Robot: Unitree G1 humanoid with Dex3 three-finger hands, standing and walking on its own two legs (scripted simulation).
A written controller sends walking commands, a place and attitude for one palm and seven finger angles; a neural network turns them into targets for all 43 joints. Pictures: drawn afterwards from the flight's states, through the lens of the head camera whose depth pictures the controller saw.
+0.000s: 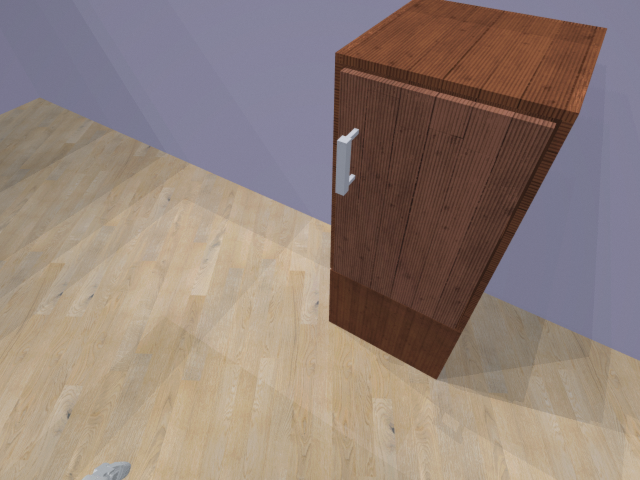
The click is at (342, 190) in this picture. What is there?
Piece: cupboard door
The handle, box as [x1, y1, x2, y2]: [335, 128, 358, 195]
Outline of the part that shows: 355,128 346,136 342,135 337,140 335,192 342,195 347,191 348,185 354,179 354,175 349,174 349,160 351,140 358,133 358,129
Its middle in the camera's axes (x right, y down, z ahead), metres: +0.05 -0.16 +0.80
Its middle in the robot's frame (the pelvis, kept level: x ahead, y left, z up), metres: +0.71 -0.02 +0.00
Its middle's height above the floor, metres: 0.77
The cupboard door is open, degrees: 0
